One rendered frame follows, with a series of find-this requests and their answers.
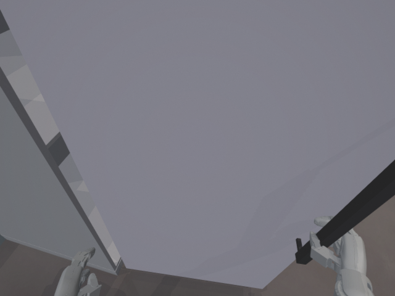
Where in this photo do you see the robot right hand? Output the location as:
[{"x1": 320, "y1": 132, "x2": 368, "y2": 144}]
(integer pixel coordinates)
[{"x1": 310, "y1": 216, "x2": 367, "y2": 276}]

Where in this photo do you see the right robot forearm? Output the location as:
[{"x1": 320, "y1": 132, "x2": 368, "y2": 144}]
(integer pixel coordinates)
[{"x1": 333, "y1": 269, "x2": 374, "y2": 296}]

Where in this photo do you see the fridge door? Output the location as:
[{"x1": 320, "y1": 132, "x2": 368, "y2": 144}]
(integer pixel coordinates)
[{"x1": 0, "y1": 0, "x2": 395, "y2": 289}]

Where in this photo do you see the handle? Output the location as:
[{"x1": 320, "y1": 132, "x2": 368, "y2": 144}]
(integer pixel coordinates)
[{"x1": 295, "y1": 160, "x2": 395, "y2": 265}]

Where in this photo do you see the robot left hand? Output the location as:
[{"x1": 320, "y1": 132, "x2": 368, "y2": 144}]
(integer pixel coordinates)
[{"x1": 54, "y1": 247, "x2": 102, "y2": 296}]

